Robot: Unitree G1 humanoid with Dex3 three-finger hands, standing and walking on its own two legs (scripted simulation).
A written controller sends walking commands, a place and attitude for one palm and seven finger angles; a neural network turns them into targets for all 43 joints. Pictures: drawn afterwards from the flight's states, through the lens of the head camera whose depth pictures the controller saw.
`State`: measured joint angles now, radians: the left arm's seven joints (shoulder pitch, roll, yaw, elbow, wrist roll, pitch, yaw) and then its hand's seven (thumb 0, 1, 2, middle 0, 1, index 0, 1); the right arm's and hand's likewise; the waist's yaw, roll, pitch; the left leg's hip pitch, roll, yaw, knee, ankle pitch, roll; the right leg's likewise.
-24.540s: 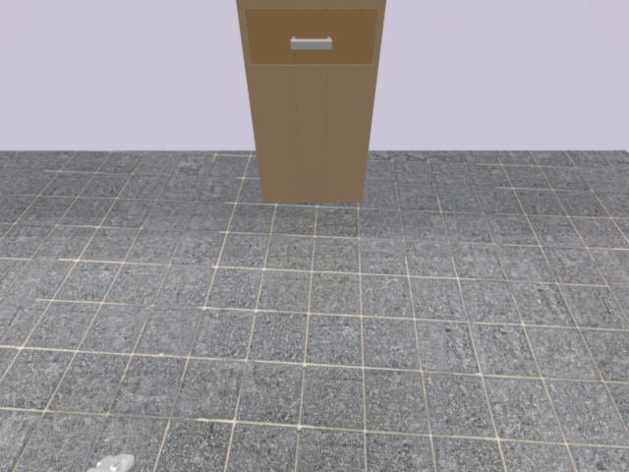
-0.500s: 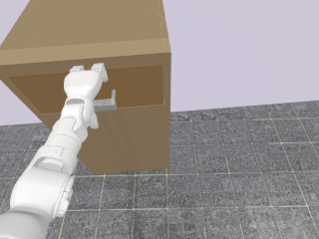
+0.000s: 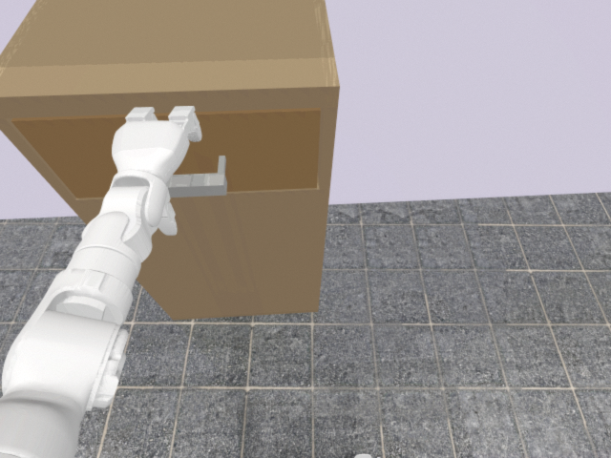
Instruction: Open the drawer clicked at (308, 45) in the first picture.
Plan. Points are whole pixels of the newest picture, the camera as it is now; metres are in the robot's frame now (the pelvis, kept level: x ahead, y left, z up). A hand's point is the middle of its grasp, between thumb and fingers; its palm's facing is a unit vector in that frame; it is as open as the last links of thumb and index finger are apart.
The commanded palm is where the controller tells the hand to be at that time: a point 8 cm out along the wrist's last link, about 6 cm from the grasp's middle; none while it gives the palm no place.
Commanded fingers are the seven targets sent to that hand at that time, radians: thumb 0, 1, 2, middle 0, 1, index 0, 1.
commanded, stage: re-aim the fingers above the handle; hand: left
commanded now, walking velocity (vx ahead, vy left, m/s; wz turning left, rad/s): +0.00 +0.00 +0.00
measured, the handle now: (182, 174) +0.53 +0.18 +0.01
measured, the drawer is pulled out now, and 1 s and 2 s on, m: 0.00 0.00 0.00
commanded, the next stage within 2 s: lower the fingers behind the handle in 1.12 s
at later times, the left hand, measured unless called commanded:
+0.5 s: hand (162, 185) +0.48 +0.19 +0.06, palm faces -0.08 -0.03 -1.00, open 13.9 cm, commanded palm +0.46 +0.19 +0.12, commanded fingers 0.00 -0.50 0.30 -0.30 -1.20 -0.30 -1.20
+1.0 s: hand (178, 183) +0.47 +0.16 +0.06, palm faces -0.06 -0.07 -1.00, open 13.8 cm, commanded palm +0.45 +0.18 +0.12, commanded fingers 0.00 -0.50 0.30 -0.30 -1.20 -0.30 -1.20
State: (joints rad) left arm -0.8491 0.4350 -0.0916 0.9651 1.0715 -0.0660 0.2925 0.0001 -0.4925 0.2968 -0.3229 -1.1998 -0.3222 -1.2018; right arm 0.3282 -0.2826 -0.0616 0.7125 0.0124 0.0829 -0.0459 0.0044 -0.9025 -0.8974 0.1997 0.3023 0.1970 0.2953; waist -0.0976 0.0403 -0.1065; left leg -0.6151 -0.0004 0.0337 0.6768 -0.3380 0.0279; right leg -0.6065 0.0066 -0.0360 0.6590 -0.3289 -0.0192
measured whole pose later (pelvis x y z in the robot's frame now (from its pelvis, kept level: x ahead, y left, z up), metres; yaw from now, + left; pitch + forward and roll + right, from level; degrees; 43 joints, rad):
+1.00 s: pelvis +0.01 +0.00 +0.01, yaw -1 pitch +13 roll +0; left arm -0.75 0.36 -0.11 0.91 1.03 0.00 0.20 0.00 -0.49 0.30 -0.32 -1.20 -0.32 -1.21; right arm 0.31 -0.25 -0.04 0.68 0.01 0.12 -0.03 0.00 -0.90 -0.90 0.20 0.30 0.20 0.30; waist -0.07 0.07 -0.13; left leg -0.52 0.00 0.05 0.62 -0.34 0.03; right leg -0.52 0.01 -0.01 0.61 -0.33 -0.02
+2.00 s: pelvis +0.00 +0.01 -0.01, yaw -2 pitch +18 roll -1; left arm -0.79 0.36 -0.06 1.01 1.10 -0.06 0.36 0.00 -0.49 0.30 -0.32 -1.20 -0.32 -1.20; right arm 0.34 -0.25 -0.05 0.72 -0.01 0.08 -0.02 0.00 -0.90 -0.90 0.20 0.30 0.20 0.30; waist -0.10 0.05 -0.14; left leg -0.68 0.01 0.06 0.75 -0.37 0.04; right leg -0.68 0.01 -0.01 0.73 -0.35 -0.01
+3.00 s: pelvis -0.01 +0.00 -0.02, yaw -1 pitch +20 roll -1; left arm -0.79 0.38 -0.06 1.06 1.11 -0.01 0.39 0.00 -0.48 0.30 -0.31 -1.20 -0.32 -1.20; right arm 0.33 -0.25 -0.06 0.72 -0.01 0.07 -0.02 0.00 -0.90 -0.90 0.20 0.30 0.20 0.30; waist -0.11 0.06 -0.15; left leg -0.77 0.02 0.04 0.81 -0.39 0.02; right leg -0.76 0.02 -0.03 0.79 -0.37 -0.03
